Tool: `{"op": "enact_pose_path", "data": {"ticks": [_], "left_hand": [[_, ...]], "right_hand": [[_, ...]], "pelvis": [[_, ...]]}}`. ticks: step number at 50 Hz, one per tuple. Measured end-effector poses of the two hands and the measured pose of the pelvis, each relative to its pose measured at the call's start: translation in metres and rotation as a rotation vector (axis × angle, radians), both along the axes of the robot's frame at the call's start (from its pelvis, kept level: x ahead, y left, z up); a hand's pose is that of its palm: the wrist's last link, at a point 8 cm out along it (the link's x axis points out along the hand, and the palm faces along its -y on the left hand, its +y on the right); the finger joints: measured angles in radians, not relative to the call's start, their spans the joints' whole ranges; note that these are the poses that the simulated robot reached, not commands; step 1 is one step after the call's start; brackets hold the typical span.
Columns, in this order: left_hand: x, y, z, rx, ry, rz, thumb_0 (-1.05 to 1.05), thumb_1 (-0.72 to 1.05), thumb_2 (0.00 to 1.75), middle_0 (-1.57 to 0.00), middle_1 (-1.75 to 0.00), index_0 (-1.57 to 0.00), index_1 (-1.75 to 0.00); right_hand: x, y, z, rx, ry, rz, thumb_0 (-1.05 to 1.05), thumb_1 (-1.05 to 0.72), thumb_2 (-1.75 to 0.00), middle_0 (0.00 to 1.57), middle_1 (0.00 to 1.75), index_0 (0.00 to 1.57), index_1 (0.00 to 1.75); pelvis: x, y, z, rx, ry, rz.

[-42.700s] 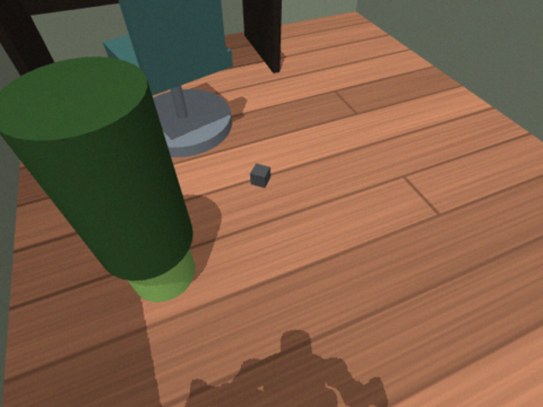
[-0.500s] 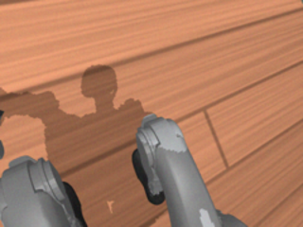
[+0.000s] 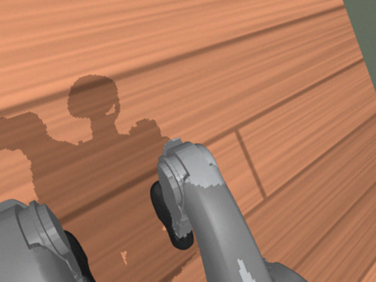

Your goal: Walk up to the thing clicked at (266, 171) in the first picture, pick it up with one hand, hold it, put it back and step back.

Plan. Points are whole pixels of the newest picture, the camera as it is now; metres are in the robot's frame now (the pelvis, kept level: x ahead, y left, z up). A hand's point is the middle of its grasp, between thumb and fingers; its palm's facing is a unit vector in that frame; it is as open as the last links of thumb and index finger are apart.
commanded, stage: rest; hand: left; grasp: from above
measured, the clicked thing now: out of the picture +0.42 +0.32 -0.27
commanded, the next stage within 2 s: open in 0.22 s
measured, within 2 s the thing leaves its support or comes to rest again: neither
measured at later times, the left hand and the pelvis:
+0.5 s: hand out of the picture +0.43 +0.31 -0.24, palm faces -0.21 -0.38 -0.90, open 10.6 cm; pelvis -0.01 +0.00 +0.00, yaw -1 degrees
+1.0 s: hand out of the picture +0.43 +0.31 -0.24, palm faces -0.20 -0.39 -0.90, open 12.2 cm; pelvis -0.01 +0.00 +0.01, yaw -2 degrees
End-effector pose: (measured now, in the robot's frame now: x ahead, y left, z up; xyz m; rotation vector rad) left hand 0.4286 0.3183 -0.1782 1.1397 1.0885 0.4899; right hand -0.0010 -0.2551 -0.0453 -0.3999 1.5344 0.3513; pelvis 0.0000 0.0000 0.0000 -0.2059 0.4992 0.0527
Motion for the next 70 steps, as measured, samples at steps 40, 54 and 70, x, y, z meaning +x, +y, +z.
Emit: {"op": "enact_pose_path", "data": {"ticks": [40, 54, 70], "left_hand": [[0.000, -0.004, -0.007, -0.010, 0.003, 0.011, 0.01, -0.24, 0.81, -0.51, -0.74, -0.48, -0.77], [0.002, -0.001, -0.010, 0.003, 0.003, 0.018, 0.00, -0.35, 0.90, -0.39, -0.82, -0.35, -0.86], [0.002, 0.000, -0.010, 0.000, -0.001, 0.018, 0.00, -0.39, 0.95, -0.29, -0.89, -0.26, -0.92]], "right_hand": [[-0.025, 0.014, 0.022, -0.013, -0.027, 0.023, 0.00, -0.90, -0.90, 0.20, 0.30, 0.20, 0.30], [-0.023, 0.015, 0.029, -0.013, -0.028, 0.031, 0.00, -0.90, -0.90, 0.20, 0.30, 0.20, 0.30], [-0.022, 0.017, 0.031, -0.009, -0.031, 0.033, 0.00, -0.89, -0.90, 0.20, 0.30, 0.20, 0.30]], "pelvis": [[-0.014, 0.003, 0.005, -0.031, -0.067, -0.010], [-0.013, 0.004, 0.008, -0.038, -0.063, -0.010], [-0.013, 0.003, 0.010, -0.039, -0.062, -0.010]]}}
